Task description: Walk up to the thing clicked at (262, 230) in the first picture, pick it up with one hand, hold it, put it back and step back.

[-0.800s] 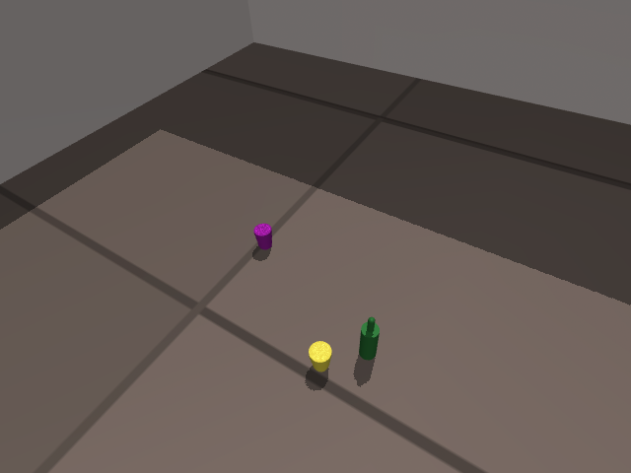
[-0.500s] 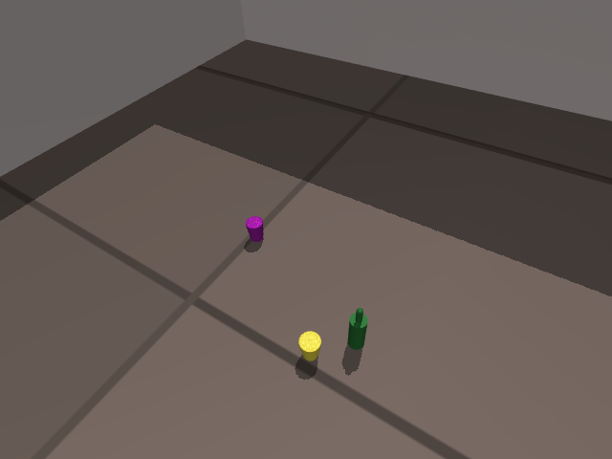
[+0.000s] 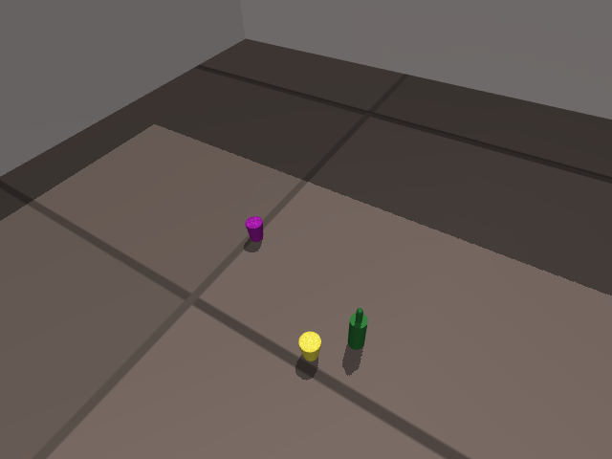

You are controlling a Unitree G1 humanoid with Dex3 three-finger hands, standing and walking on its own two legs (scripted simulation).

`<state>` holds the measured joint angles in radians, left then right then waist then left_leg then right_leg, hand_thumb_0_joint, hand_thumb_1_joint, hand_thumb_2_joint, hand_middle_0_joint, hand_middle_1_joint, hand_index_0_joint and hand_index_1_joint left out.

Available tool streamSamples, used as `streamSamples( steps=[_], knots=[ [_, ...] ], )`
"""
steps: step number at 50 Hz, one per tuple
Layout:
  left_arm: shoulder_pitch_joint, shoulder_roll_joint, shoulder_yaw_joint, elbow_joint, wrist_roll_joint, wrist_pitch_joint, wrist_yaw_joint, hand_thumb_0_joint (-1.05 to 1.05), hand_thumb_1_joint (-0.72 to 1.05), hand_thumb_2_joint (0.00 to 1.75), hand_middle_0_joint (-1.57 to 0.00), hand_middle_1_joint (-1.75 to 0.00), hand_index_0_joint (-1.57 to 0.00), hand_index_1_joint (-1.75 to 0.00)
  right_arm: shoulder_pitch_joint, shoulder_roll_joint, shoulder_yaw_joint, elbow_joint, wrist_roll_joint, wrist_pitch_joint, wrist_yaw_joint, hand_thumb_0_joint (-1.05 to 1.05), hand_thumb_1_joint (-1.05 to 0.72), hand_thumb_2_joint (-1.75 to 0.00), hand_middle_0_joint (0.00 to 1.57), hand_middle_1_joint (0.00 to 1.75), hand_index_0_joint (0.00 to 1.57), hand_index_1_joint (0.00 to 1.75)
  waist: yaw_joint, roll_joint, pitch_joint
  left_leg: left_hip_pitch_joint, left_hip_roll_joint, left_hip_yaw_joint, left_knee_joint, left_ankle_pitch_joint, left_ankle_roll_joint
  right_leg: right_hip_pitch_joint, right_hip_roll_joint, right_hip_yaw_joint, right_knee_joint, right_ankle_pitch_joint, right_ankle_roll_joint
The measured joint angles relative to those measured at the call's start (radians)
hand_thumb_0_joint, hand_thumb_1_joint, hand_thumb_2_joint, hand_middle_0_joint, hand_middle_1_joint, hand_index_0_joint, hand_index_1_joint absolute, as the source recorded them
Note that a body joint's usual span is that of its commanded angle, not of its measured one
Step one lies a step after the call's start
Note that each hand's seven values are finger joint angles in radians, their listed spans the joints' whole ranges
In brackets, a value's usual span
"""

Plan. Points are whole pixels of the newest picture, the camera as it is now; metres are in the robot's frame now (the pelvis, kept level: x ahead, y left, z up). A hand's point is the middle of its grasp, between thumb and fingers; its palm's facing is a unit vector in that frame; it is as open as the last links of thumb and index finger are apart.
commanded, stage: stand
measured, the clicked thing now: (255, 230) +1.19 +0.31 -0.74
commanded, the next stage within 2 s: walk up in 0.32 s
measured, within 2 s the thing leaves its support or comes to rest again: neither
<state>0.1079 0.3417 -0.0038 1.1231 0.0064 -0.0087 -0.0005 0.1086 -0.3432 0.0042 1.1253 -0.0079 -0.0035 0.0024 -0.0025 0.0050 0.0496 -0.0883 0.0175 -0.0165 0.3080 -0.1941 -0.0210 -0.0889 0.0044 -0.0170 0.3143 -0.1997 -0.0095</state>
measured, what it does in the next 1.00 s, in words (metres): lifts its right foot, turning left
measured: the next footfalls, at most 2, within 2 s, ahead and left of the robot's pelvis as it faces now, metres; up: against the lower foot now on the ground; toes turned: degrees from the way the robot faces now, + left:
right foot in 1.02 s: +0.08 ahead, -0.12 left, +0.00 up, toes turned +31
left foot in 1.34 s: -0.09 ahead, +0.08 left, +0.00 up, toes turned +51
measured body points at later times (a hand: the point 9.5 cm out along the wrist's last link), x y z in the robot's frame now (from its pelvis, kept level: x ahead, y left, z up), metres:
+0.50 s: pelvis -0.02 -0.01 -0.01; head +0.03 +0.00 +0.43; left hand +0.08 +0.31 -0.13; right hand +0.09 -0.32 -0.14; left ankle -0.02 +0.12 -0.74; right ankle -0.02 -0.11 -0.75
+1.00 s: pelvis -0.02 -0.02 -0.04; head +0.02 +0.01 +0.41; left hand -0.08 +0.32 -0.14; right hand +0.20 -0.28 -0.13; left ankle -0.03 +0.14 -0.75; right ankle +0.04 -0.14 -0.74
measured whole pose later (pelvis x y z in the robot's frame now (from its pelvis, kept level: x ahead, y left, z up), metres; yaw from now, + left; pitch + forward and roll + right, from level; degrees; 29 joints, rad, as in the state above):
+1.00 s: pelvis -0.02 -0.02 -0.04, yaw +29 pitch -1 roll -1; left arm 0.19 0.44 0.09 0.76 0.01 0.05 -0.02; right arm 0.33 -0.42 -0.05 0.69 -0.04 0.00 -0.01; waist -0.01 -0.01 0.13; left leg -0.45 -0.04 -0.20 0.74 -0.28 -0.03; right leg -0.34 0.01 0.02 0.79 -0.48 -0.04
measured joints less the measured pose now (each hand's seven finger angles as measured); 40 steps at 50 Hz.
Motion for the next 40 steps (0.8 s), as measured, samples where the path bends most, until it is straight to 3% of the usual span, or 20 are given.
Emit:
streamSamples(
  steps=[16,18,23,25,28,33,35,37,40],
  knots=[
    [0.002,-0.001,0.001,0.0,0.0,0.0,0.0,0.0,0.91,0.89,-0.21,-0.3,-0.2,-0.3,-0.002,-0.003,0.001,-0.003,0.001,-0.001,-0.002,0.0,-0.91,-0.9,0.21,0.3,0.2,0.3,0.001,0.002,-0.002,0.01,0.002,0.002,-0.006,-0.002,-0.001,0.008,0.001,0.002,-0.003,-0.003,-0.001],
    [-0.017,0.004,0.022,-0.03,0.0,0.018,-0.011,0.0,0.91,0.89,-0.21,-0.3,-0.2,-0.3,0.023,-0.003,-0.013,-0.046,0.006,0.002,0.001,0.0,-0.91,-0.9,0.21,0.3,0.2,0.3,-0.01,-0.004,0.009,-0.026,-0.01,-0.028,0.037,-0.012,0.001,-0.017,-0.01,-0.027,0.042,-0.026,-0.002],
    [-0.061,0.026,0.067,-0.159,0.002,0.036,-0.019,0.0,0.91,0.89,-0.21,-0.3,-0.2,-0.3,0.077,-0.018,-0.048,-0.144,-0.002,0.02,0.003,0.0,-0.9,-0.9,0.21,0.3,0.2,0.3,-0.001,-0.015,0.063,-0.139,-0.038,-0.097,0.196,-0.056,0.006,-0.094,-0.035,-0.1,0.189,-0.1,-0.013],
    [-0.067,0.03,0.076,-0.205,0.012,0.044,-0.027,0.0,0.91,0.89,-0.21,-0.3,-0.2,-0.3,0.093,-0.028,-0.061,-0.179,-0.009,0.038,0.001,0.0,-0.9,-0.9,0.21,0.3,0.2,0.3,-0.006,-0.016,0.077,-0.218,-0.037,-0.063,0.36,-0.112,0.027,-0.104,-0.049,-0.137,0.221,-0.119,-0.021],
    [-0.054,0.032,0.07,-0.269,0.022,0.046,-0.033,0.0,0.91,0.89,-0.21,-0.3,-0.2,-0.3,0.115,-0.046,-0.075,-0.238,-0.029,0.055,0.006,0.0,-0.91,-0.9,0.21,0.3,0.2,0.3,-0.006,-0.035,0.092,-0.307,-0.027,0.011,0.575,-0.223,0.026,-0.109,-0.088,-0.172,0.255,-0.137,-0.013],
    [-0.018,0.045,0.052,-0.329,0.035,0.052,-0.046,0.0,0.9,0.89,-0.21,-0.3,-0.2,-0.3,0.157,-0.074,-0.099,-0.318,-0.023,0.033,0.03,0.0,-0.91,-0.9,0.21,0.3,0.2,0.3,-0.015,-0.064,0.094,-0.274,0.007,0.06,0.446,-0.177,0.031,-0.139,-0.156,-0.217,0.374,-0.207,0.018],
    [-0.004,0.061,0.056,-0.353,0.028,0.064,-0.05,0.0,0.9,0.89,-0.21,-0.3,-0.2,-0.3,0.182,-0.079,-0.107,-0.35,-0.026,0.014,0.025,0.0,-0.91,-0.9,0.21,0.3,0.2,0.3,-0.014,-0.093,0.093,-0.252,-0.018,0.06,0.388,-0.125,0.028,-0.199,-0.185,-0.178,0.525,-0.288,0.017],
    [-0.013,0.073,0.064,-0.355,0.023,0.087,-0.044,0.0,0.91,0.89,-0.21,-0.3,-0.2,-0.3,0.195,-0.068,-0.1,-0.359,-0.029,0.001,0.011,0.0,-0.91,-0.9,0.21,0.3,0.2,0.3,-0.028,-0.111,0.107,-0.277,-0.044,0.032,0.428,-0.134,0.032,-0.269,-0.122,-0.057,0.692,-0.375,0.017],
    [-0.006,0.084,0.066,-0.356,0.012,0.089,-0.038,0.01,0.91,0.89,-0.21,-0.3,-0.2,-0.3,0.215,-0.056,-0.079,-0.362,-0.022,0.001,-0.011,0.0,-0.9,-0.9,0.21,0.3,0.2,0.3,-0.033,-0.112,0.109,-0.28,-0.06,-0.017,0.398,-0.107,0.032,-0.337,-0.058,0.015,0.81,-0.352,0.005]
  ],
)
